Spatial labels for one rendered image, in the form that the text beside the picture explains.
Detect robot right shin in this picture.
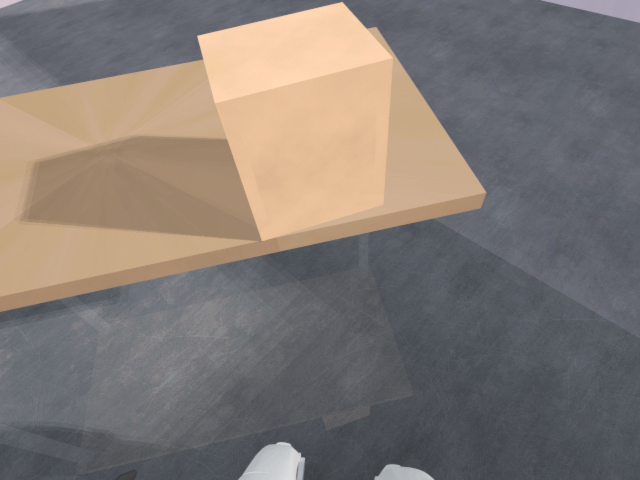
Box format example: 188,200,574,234
379,464,401,475

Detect robot left thigh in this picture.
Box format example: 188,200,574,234
238,444,305,480

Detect table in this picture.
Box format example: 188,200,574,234
0,27,487,312

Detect carton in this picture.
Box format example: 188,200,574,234
197,2,393,241

